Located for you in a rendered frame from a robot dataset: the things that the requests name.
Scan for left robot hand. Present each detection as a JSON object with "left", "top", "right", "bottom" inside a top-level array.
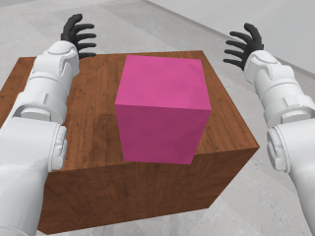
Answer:
[{"left": 60, "top": 14, "right": 96, "bottom": 60}]

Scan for pedestal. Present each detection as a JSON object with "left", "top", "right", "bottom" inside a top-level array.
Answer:
[{"left": 0, "top": 50, "right": 260, "bottom": 235}]

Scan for robot left upper arm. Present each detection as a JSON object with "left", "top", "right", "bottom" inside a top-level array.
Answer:
[{"left": 0, "top": 116, "right": 68, "bottom": 236}]

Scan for right robot forearm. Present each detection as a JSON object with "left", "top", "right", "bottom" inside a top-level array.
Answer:
[{"left": 243, "top": 50, "right": 315, "bottom": 129}]

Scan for robot right upper arm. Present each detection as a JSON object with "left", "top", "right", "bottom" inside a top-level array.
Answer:
[{"left": 267, "top": 118, "right": 315, "bottom": 236}]

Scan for carton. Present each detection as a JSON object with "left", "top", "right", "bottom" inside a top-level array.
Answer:
[{"left": 114, "top": 55, "right": 212, "bottom": 164}]

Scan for left robot forearm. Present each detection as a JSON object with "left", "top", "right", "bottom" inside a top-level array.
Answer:
[{"left": 0, "top": 40, "right": 80, "bottom": 141}]

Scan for right robot hand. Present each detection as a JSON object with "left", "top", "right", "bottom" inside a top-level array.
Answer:
[{"left": 222, "top": 23, "right": 264, "bottom": 71}]

